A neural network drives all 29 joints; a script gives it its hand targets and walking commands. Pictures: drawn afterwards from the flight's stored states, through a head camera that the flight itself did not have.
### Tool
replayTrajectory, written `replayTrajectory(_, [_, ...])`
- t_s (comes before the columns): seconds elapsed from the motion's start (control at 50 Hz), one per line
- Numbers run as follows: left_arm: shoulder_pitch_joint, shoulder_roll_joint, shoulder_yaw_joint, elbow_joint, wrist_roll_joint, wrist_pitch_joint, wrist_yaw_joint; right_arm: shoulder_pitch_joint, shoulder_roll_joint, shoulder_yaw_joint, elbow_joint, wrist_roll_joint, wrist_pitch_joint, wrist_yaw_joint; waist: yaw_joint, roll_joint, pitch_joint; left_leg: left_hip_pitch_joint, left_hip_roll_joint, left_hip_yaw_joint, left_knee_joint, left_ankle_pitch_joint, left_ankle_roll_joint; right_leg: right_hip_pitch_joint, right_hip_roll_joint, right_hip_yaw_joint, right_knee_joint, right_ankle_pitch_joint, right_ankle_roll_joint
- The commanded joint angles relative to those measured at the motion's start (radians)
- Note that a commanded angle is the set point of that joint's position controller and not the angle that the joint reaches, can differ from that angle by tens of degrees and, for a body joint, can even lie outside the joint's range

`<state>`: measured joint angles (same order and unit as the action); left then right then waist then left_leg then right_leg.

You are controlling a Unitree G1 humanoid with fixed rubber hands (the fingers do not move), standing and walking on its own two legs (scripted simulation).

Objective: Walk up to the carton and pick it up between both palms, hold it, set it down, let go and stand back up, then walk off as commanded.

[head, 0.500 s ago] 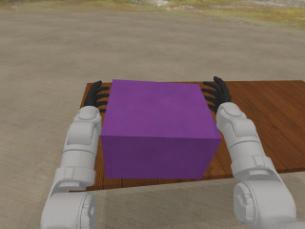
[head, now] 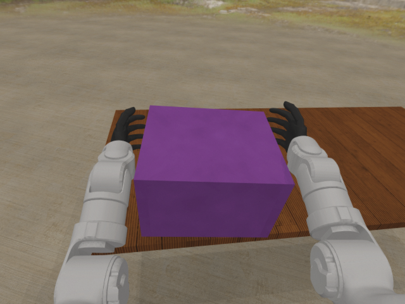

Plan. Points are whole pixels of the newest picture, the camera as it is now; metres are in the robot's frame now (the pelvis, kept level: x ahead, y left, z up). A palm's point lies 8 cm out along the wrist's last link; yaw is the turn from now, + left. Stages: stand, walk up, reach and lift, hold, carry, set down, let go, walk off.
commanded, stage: hold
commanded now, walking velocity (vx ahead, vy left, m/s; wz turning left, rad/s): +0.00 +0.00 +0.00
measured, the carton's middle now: (207, 169) +0.36 +0.03 +0.14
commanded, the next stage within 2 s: set down in 0.16 s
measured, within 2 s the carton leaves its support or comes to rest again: neither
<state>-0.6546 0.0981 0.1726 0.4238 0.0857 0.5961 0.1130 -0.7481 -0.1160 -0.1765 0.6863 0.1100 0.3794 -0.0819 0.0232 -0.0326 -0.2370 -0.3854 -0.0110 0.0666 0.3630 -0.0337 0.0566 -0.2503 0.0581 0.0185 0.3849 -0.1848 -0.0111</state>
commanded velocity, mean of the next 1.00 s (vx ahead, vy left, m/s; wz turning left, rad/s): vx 0.00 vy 0.00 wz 0.00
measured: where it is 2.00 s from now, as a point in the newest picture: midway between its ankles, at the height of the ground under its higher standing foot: outside the picture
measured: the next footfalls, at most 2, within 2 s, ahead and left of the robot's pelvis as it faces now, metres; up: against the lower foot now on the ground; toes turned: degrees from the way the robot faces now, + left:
none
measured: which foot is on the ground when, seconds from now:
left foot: down 0.00-1.00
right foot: down 0.00-1.00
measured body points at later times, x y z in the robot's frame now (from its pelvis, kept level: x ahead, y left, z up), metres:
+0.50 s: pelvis +0.00 +0.00 +0.00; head -0.04 +0.03 +0.45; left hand +0.39 +0.20 +0.18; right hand +0.42 -0.14 +0.20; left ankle +0.10 +0.07 -0.74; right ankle +0.01 -0.12 -0.74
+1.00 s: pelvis +0.02 -0.01 +0.00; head +0.01 +0.01 +0.45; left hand +0.42 +0.19 +0.15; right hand +0.45 -0.16 +0.17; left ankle +0.10 +0.07 -0.74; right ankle +0.01 -0.12 -0.74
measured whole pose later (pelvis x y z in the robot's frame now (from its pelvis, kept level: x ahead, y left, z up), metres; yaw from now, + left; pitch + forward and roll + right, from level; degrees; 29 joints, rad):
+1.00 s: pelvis +0.02 -0.01 +0.00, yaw +0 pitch +3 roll -1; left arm -0.64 0.03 0.27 0.42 0.22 0.39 0.08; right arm -0.75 -0.11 -0.18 0.80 0.07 0.01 -0.05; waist 0.02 -0.03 -0.10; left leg -0.35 -0.01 0.07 0.36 -0.06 0.05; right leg -0.22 0.06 0.02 0.38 -0.21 -0.01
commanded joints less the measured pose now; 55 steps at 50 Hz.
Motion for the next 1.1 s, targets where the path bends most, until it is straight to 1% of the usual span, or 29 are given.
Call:
replayTrajectory(0.0, [-0.814,-0.74,-0.482,-0.323,-0.143,-0.072,-0.207,-0.783,0.565,0.344,-0.32,0.093,-0.067,0.115,-0.152,0.079,-0.377,0.641,0.081,-0.166,-0.104,-0.087,-0.092,-0.019,-0.044,0.02,-0.172,0.07,0.011])
replayTrajectory(0.08, [-0.822,-0.729,-0.483,-0.331,-0.142,-0.075,-0.205,-0.789,0.575,0.35,-0.321,0.093,-0.068,0.114,-0.144,0.073,-0.392,0.65,0.076,-0.159,-0.102,-0.079,-0.088,-0.021,-0.046,0.015,-0.172,0.072,0.015])
replayTrajectory(0.12, [-0.815,-0.745,-0.497,-0.336,-0.146,-0.074,-0.202,-0.782,0.557,0.346,-0.324,0.097,-0.069,0.115,-0.154,0.094,-0.401,0.649,0.082,-0.167,-0.102,-0.078,-0.099,-0.016,-0.042,0.016,-0.168,0.084,0.01])
replayTrajectory(0.14, [-0.817,-0.74,-0.488,-0.331,-0.146,-0.074,-0.201,-0.795,0.565,0.352,-0.325,0.099,-0.068,0.116,-0.146,0.085,-0.394,0.653,0.079,-0.163,-0.103,-0.083,-0.093,-0.03,-0.044,0.019,-0.173,0.068,0.011])
replayTrajectory(0.16, [-0.787,-0.734,-0.434,-0.236,-0.09,-0.053,-0.194,-0.702,0.515,0.286,-0.062,0.128,-0.037,0.13,-0.122,0.149,-0.182,0.578,0.087,-0.147,-0.143,-0.206,-0.115,-0.049,-0.041,0.01,-0.171,-0.06,-0.005])
replayTrajectory(0.2, [-0.802,-0.713,-0.393,-0.213,-0.07,-0.064,-0.202,-0.761,0.542,0.288,-0.065,0.118,-0.068,0.148,-0.081,0.107,-0.191,0.556,0.086,-0.147,-0.151,-0.261,-0.098,-0.06,-0.054,0.009,-0.167,-0.087,-0.005])
replayTrajectory(0.22, [-0.813,-0.708,-0.382,-0.204,-0.066,-0.069,-0.209,-0.767,0.542,0.284,-0.055,0.111,-0.079,0.154,-0.074,0.097,-0.191,0.571,0.083,-0.147,-0.14,-0.258,-0.095,-0.079,-0.061,0.007,-0.169,-0.091,-0.009])
replayTrajectory(0.24, [-0.812,-0.693,-0.355,-0.179,-0.057,-0.078,-0.215,-0.786,0.546,0.28,-0.054,0.097,-0.093,0.157,-0.064,0.069,-0.198,0.59,0.077,-0.145,-0.13,-0.258,-0.085,-0.1,-0.067,0.004,-0.175,-0.107,-0.012])
replayTrajectory(0.28, [-0.842,-0.704,-0.366,-0.219,-0.058,-0.1,-0.211,-0.817,0.552,0.291,-0.089,0.096,-0.13,0.165,-0.054,0.075,-0.257,0.633,0.076,-0.146,-0.117,-0.226,-0.09,-0.116,-0.069,-0.006,-0.169,-0.1,-0.014])
replayTrajectory(0.32, [-0.896,-0.725,-0.412,-0.269,-0.079,-0.138,-0.196,-0.892,0.571,0.312,-0.18,0.099,-0.186,0.172,-0.036,0.097,-0.374,0.665,0.082,-0.148,-0.098,-0.172,-0.098,-0.09,-0.058,-0.021,-0.153,-0.062,-0.008])
replayTrajectory(0.36, [-0.921,-0.765,-0.49,-0.341,-0.114,-0.182,-0.167,-0.916,0.582,0.324,-0.256,0.095,-0.232,0.183,-0.039,0.136,-0.502,0.693,0.107,-0.168,-0.091,-0.114,-0.115,-0.047,-0.036,-0.036,-0.125,0.003,0.001])
replayTrajectory(0.38, [-0.904,-0.758,-0.493,-0.332,-0.12,-0.201,-0.158,-0.936,0.597,0.344,-0.274,0.093,-0.252,0.182,-0.018,0.122,-0.534,0.702,0.103,-0.162,-0.075,-0.081,-0.109,-0.046,-0.034,-0.04,-0.126,0.015,0.003])
replayTrajectory(0.4, [-0.888,-0.765,-0.51,-0.353,-0.126,-0.217,-0.147,-0.925,0.597,0.348,-0.28,0.089,-0.268,0.186,-0.017,0.121,-0.567,0.729,0.11,-0.172,-0.069,-0.056,-0.113,-0.047,-0.03,-0.042,-0.119,0.034,0.003])
replayTrajectory(0.42, [-0.866,-0.743,-0.49,-0.338,-0.114,-0.233,-0.143,-0.909,0.599,0.358,-0.268,0.081,-0.284,0.186,-0.001,0.106,-0.561,0.728,0.102,-0.16,-0.061,-0.047,-0.105,-0.048,-0.034,-0.04,-0.129,0.023,0.003])
replayTrajectory(0.46, [-0.793,-0.678,-0.388,-0.241,-0.051,-0.237,-0.154,-0.872,0.574,0.326,-0.191,0.043,-0.303,0.185,0.033,0.07,-0.462,0.698,0.098,-0.148,-0.084,-0.102,-0.077,-0.033,-0.048,-0.039,-0.144,-0.021,0.009])
replayTrajectory(0.48, [-0.745,-0.649,-0.35,-0.195,-0.029,-0.236,-0.162,-0.826,0.547,0.299,-0.137,0.015,-0.304,0.185,0.029,0.054,-0.406,0.688,0.1,-0.142,-0.094,-0.113,-0.068,-0.034,-0.051,-0.037,-0.148,-0.036,0.008])
replayTrajectory(0.5, [-0.692,-0.621,-0.3,-0.148,0.004,-0.226,-0.175,-0.791,0.527,0.282,-0.096,0.0,-0.303,0.181,0.039,0.038,-0.338,0.668,0.096,-0.126,-0.101,-0.125,-0.057,-0.026,-0.053,-0.036,-0.156,-0.056,0.009])
replayTrajectory(0.56, [-0.597,-0.563,-0.19,-0.075,0.079,-0.202,-0.217,-0.655,0.457,0.222,0.028,-0.033,-0.281,0.181,0.037,0.036,-0.176,0.627,0.088,-0.094,-0.123,-0.128,-0.042,-0.01,-0.058,-0.031,-0.174,-0.104,0.014])
replayTrajectory(0.62, [-0.589,-0.549,-0.175,-0.089,0.101,-0.184,-0.249,-0.629,0.442,0.209,0.03,-0.041,-0.279,0.181,0.036,0.046,-0.131,0.613,0.081,-0.083,-0.127,-0.137,-0.04,-0.002,-0.061,-0.03,-0.18,-0.135,0.012])
replayTrajectory(0.66, [-0.606,-0.547,-0.185,-0.105,0.097,-0.193,-0.248,-0.648,0.454,0.202,0.015,-0.045,-0.298,0.183,0.043,0.045,-0.156,0.616,0.08,-0.085,-0.13,-0.141,-0.044,0.002,-0.058,-0.041,-0.177,-0.133,0.018])
replayTrajectory(0.68, [-0.625,-0.542,-0.178,-0.112,0.102,-0.199,-0.241,-0.674,0.48,0.213,0.005,-0.043,-0.313,0.183,0.06,0.034,-0.175,0.625,0.079,-0.084,-0.126,-0.128,-0.042,0.006,-0.06,-0.047,-0.175,-0.125,0.024])
replayTrajectory(0.74, [-0.683,-0.585,-0.26,-0.207,0.061,-0.243,-0.207,-0.735,0.525,0.268,-0.095,-0.026,-0.365,0.184,0.069,0.055,-0.334,0.706,0.083,-0.091,-0.092,-0.037,-0.068,0.001,-0.058,-0.058,-0.166,-0.05,0.022])
replayTrajectory(0.8, [-0.705,-0.622,-0.35,-0.295,0.011,-0.299,-0.169,-0.744,0.558,0.338,-0.188,-0.006,-0.408,0.185,0.072,0.066,-0.504,0.79,0.079,-0.092,-0.04,0.097,-0.09,-0.008,-0.043,-0.07,-0.148,0.046,0.02])
replayTrajectory(0.84, [-0.687,-0.645,-0.385,-0.314,-0.006,-0.325,-0.152,-0.724,0.562,0.367,-0.213,0.0,-0.429,0.185,0.066,0.07,-0.572,0.82,0.082,-0.099,-0.014,0.184,-0.102,-0.02,-0.03,-0.076,-0.139,0.098,0.016])
replayTrajectory(0.86, [-0.666,-0.641,-0.389,-0.308,-0.005,-0.332,-0.144,-0.698,0.552,0.378,-0.204,0.0,-0.432,0.186,0.068,0.079,-0.579,0.837,0.085,-0.102,-0.006,0.211,-0.106,-0.036,-0.028,-0.077,-0.141,0.107,0.015])
replayTrajectory(0.88, [-0.635,-0.638,-0.39,-0.311,-0.011,-0.333,-0.14,-0.685,0.552,0.398,-0.222,0.011,-0.439,0.182,0.077,0.07,-0.574,0.844,0.085,-0.1,0.004,0.247,-0.105,-0.028,-0.025,-0.077,-0.14,0.133,0.012])
replayTrajectory(0.94, [-0.582,-0.609,-0.348,-0.271,0.011,-0.322,-0.14,-0.631,0.525,0.405,-0.171,0.006,-0.429,0.18,0.089,0.059,-0.474,0.809,0.086,-0.091,0.002,0.268,-0.096,-0.011,-0.03,-0.066,-0.144,0.151,0.012])
replayTrajectory(1.0, [-0.515,-0.572,-0.273,-0.213,0.052,-0.288,-0.164,-0.606,0.497,0.389,-0.112,-0.005,-0.41,0.175,0.099,0.033,-0.345,0.767,0.081,-0.071,-0.017,0.241,-0.073,0.006,-0.042,-0.057,-0.153,0.145,0.019])
replayTrajectory(1.08, [-0.466,-0.537,-0.184,-0.161,0.092,-0.261,-0.197,-0.606,0.493,0.383,-0.094,-0.021,-0.389,0.172,0.133,-0.005,-0.279,0.704,0.066,-0.047,-0.037,0.186,-0.039,0.031,-0.058,-0.044,-0.154,0.118,0.034])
